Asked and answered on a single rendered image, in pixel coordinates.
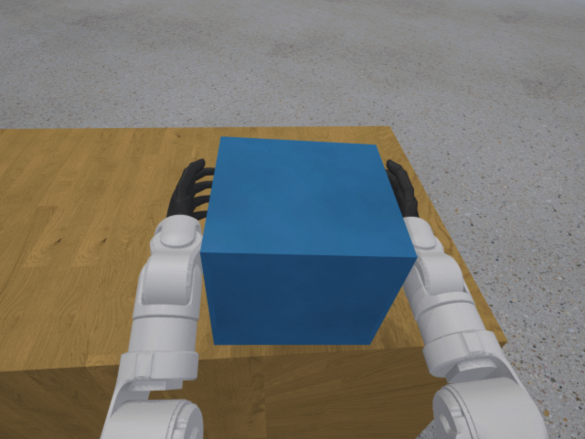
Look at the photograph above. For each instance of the carton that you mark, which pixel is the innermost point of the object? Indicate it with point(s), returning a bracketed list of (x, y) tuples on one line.
[(304, 243)]

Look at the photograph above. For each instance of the robot left forearm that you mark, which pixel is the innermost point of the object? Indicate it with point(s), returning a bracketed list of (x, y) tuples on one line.
[(161, 351)]

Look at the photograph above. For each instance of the robot right forearm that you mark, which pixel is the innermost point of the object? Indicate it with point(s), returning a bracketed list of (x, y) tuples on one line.
[(457, 345)]

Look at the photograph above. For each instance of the robot right upper arm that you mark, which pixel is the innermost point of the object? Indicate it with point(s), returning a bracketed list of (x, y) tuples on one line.
[(495, 408)]

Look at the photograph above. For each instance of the robot left hand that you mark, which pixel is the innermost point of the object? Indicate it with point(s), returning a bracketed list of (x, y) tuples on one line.
[(182, 201)]

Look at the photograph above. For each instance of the robot left upper arm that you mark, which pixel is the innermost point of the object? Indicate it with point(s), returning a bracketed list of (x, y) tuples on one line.
[(155, 419)]

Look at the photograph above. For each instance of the pedestal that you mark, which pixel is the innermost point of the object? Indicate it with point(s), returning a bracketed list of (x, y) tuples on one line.
[(78, 209)]

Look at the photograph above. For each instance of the robot right hand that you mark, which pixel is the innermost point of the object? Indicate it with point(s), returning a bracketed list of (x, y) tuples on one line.
[(403, 190)]

